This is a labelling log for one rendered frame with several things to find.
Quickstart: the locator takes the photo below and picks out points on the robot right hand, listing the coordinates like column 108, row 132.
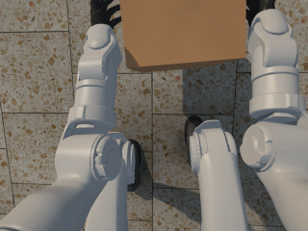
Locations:
column 257, row 6

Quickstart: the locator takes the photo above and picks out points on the robot right forearm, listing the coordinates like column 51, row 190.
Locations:
column 274, row 71

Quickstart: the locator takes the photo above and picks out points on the robot right shin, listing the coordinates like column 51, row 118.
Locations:
column 213, row 124

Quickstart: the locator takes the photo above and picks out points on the robot left hand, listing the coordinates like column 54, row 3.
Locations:
column 99, row 14

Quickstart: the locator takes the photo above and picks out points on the robot left forearm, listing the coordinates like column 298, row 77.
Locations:
column 95, row 96

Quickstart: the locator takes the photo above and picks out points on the right robot upper arm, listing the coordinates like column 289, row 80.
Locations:
column 278, row 153

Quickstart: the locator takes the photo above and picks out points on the left robot upper arm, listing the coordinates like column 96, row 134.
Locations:
column 84, row 165

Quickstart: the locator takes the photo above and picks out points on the carton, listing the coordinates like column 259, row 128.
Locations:
column 162, row 35

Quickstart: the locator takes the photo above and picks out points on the right robot foot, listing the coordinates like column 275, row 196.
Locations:
column 191, row 123

